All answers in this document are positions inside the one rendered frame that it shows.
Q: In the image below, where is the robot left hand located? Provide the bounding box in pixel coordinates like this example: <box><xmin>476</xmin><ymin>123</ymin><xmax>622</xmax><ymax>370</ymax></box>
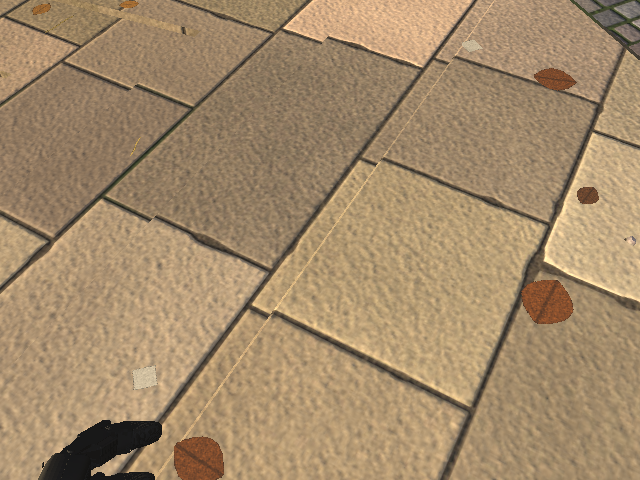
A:
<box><xmin>38</xmin><ymin>420</ymin><xmax>162</xmax><ymax>480</ymax></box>

